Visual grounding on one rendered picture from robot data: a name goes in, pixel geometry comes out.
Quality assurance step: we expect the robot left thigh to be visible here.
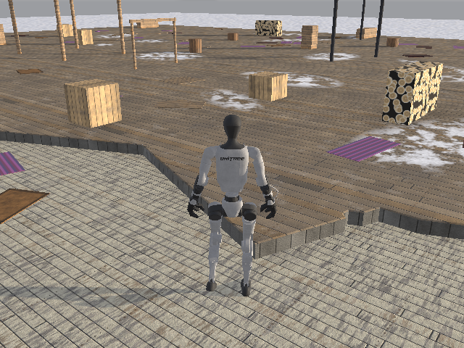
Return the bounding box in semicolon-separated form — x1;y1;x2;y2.
208;202;223;245

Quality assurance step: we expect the left robot forearm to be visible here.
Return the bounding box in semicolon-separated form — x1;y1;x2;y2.
189;175;204;205

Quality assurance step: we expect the robot right upper arm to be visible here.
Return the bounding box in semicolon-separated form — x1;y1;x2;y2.
247;146;268;186

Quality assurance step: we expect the right robot foot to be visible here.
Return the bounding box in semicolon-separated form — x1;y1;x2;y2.
241;279;251;297

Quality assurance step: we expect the right robot forearm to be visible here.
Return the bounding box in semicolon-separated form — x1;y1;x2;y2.
260;175;275;205

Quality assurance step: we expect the left robot hand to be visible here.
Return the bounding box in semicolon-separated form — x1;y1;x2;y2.
187;202;204;218

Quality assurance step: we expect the right robot hand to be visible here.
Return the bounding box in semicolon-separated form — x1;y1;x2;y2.
260;203;277;219

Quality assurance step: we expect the robot left upper arm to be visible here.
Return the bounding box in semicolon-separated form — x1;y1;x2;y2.
197;146;218;186

